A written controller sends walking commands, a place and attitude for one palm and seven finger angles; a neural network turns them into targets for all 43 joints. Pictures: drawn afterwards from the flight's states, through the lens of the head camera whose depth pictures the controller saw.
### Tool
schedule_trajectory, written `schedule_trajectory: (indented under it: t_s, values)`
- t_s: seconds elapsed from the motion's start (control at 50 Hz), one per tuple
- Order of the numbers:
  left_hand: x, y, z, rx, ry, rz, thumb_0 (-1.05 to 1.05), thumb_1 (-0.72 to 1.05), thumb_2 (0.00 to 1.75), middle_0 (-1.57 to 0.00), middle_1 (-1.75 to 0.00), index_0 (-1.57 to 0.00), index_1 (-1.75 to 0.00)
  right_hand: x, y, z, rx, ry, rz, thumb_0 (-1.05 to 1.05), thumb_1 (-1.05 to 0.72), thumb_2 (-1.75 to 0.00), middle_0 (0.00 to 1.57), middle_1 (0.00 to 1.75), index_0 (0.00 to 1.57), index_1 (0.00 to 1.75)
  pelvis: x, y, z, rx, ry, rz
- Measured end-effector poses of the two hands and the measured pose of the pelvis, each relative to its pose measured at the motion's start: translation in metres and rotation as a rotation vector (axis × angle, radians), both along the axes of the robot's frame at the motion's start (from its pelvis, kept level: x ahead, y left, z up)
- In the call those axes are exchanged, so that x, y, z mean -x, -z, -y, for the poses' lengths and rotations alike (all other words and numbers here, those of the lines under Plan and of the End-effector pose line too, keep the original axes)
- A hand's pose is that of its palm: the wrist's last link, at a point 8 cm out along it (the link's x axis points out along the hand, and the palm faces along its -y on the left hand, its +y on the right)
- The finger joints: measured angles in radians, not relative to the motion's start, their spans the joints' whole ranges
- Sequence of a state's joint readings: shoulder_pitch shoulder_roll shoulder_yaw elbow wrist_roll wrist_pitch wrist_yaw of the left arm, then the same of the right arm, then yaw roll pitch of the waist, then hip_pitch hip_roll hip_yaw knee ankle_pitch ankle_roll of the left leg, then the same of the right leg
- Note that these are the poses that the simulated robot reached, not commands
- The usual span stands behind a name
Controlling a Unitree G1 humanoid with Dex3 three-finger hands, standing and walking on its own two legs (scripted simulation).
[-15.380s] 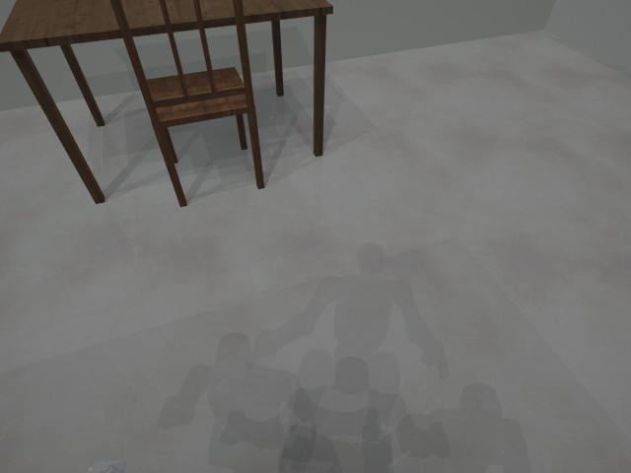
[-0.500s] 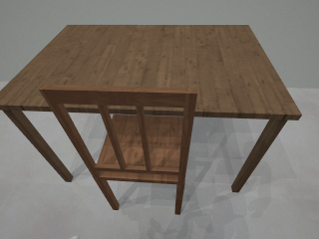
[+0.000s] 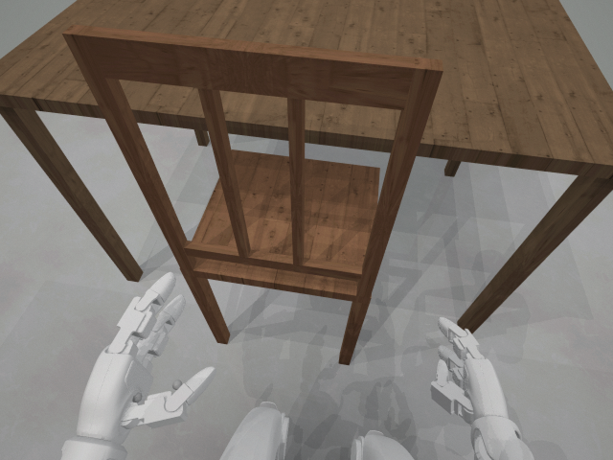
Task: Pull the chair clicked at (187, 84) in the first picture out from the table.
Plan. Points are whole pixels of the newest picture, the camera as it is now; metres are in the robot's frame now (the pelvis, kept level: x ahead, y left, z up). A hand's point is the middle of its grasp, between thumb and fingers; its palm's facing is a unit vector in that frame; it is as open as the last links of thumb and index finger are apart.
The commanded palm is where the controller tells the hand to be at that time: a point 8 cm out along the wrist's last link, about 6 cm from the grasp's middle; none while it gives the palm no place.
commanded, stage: raise the hand toward the chair's back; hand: left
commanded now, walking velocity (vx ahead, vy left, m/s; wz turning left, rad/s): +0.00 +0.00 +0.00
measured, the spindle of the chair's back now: (230, 189) +0.48 +0.18 +0.05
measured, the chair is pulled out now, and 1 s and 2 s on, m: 0.00 0.00 0.00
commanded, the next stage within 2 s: aim the fingers beside a spindle in 1.46 s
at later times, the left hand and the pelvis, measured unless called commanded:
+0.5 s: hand (164, 340) +0.24 +0.19 +0.06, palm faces -0.07 -1.00 -0.04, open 15.4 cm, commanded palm +0.22 +0.26 +0.06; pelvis +0.01 +0.03 +0.02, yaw -2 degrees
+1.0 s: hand (129, 310) +0.26 +0.24 +0.08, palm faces -0.06 -1.00 -0.07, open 16.9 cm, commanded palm +0.24 +0.29 +0.07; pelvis +0.02 +0.04 +0.03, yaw -1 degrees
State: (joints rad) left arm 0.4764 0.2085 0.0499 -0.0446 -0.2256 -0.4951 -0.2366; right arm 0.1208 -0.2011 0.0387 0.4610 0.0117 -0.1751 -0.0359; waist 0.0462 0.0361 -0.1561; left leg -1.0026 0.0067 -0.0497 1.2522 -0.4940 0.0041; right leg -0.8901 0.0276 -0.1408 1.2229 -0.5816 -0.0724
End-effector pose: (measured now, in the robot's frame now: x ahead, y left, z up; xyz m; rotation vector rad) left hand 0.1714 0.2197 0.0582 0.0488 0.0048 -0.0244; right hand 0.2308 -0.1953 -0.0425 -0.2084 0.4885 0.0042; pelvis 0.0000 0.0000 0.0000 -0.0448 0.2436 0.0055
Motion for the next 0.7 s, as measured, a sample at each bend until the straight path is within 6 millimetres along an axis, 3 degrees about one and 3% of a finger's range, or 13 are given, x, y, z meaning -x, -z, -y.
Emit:
schedule_trajectory:
  t_s: [0.12,0.22,0.3,0.46,0.7]
  values:
    - [-0.029,0.006,0.005,0.029,0.101,-0.083,0.00,0.21,0.61,-0.13,-0.19,-0.13,-0.19,0.054,0.031,0.000,-0.030,0.091,-0.177,0.01,-0.90,-0.90,0.20,0.30,0.20,0.30,0.003,-0.003,-0.007,0.001,0.013,-0.010]
    - [-0.037,0.003,-0.006,0.026,0.048,-0.119,0.00,0.10,0.56,-0.12,-0.17,-0.12,-0.17,0.090,0.029,0.020,0.005,0.202,-0.259,0.01,-0.90,-0.90,0.20,0.30,0.20,0.30,-0.002,-0.012,-0.013,-0.006,0.031,-0.010]
    - [-0.040,-0.004,-0.016,0.000,0.029,-0.084,0.00,0.00,0.52,-0.11,-0.16,-0.11,-0.16,0.101,0.022,0.036,0.057,0.242,-0.270,0.01,-0.90,-0.90,0.20,0.30,0.20,0.30,-0.005,-0.016,-0.018,-0.003,0.032,-0.012]
    - [-0.046,-0.001,-0.027,0.004,0.047,-0.079,0.00,-0.18,0.44,-0.09,-0.13,-0.09,-0.13,0.081,0.003,0.043,0.111,0.237,-0.202,0.01,-0.91,-0.90,0.20,0.30,0.20,0.30,-0.008,-0.019,-0.027,0.002,0.031,-0.014]
    - [-0.053,-0.013,-0.048,-0.005,0.025,-0.059,-0.01,-0.43,0.33,-0.06,-0.09,-0.06,-0.09,0.034,-0.013,0.000,0.057,0.116,-0.111,0.01,-0.90,-0.90,0.20,0.30,0.20,0.30,-0.014,-0.025,-0.035,0.014,0.016,-0.001]
